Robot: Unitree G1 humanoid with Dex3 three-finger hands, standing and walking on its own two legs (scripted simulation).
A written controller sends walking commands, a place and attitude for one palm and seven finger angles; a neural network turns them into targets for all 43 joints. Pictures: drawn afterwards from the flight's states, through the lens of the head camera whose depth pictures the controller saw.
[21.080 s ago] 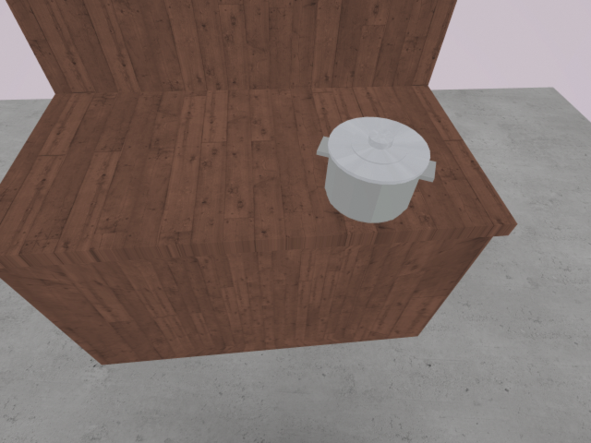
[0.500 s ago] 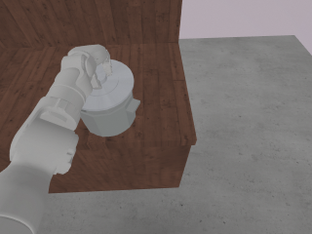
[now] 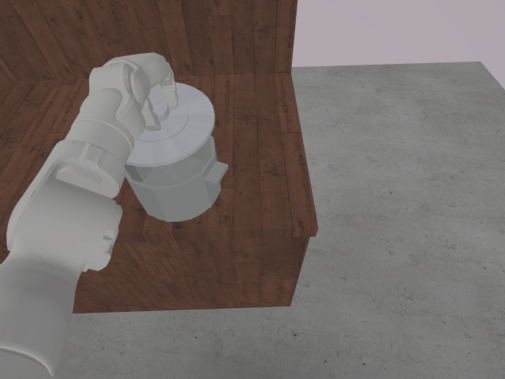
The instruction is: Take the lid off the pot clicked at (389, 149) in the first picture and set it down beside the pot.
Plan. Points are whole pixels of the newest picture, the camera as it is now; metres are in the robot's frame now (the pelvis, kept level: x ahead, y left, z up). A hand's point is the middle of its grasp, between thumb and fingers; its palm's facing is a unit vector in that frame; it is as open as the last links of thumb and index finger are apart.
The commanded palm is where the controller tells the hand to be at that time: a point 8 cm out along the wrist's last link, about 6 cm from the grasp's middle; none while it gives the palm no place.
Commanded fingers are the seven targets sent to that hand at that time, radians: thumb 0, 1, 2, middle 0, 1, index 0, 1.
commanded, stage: lift the lid straight up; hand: left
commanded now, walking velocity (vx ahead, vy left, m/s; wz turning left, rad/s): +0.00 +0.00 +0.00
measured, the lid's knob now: (154, 110) +0.53 +0.12 +0.14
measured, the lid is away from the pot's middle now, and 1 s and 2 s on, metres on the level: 0.01 0.01 0.13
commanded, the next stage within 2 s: move the lid sideways beside the pot in 0.84 s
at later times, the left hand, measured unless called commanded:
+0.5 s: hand (135, 83) +0.51 +0.13 +0.20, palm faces -0.31 -0.06 -0.95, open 7.5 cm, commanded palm +0.52 +0.13 +0.27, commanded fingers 0.00 0.75 0.80 -0.82 -1.09 -0.83 -1.09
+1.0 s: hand (144, 73) +0.50 +0.11 +0.22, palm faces -0.30 -0.06 -0.95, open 7.5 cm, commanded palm +0.52 +0.12 +0.28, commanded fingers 0.00 0.75 0.80 -0.82 -1.09 -0.83 -1.09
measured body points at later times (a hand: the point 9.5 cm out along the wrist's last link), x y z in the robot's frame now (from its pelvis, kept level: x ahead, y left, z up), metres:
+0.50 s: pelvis +0.00 +0.01 +0.00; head +0.05 -0.01 +0.45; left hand +0.52 +0.13 +0.26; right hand +0.04 -0.26 -0.13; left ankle +0.01 +0.09 -0.74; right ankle -0.04 -0.10 -0.74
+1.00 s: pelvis +0.00 +0.01 +0.00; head +0.05 +0.00 +0.45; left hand +0.52 +0.11 +0.27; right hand +0.03 -0.26 -0.13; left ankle +0.01 +0.09 -0.74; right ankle -0.04 -0.10 -0.74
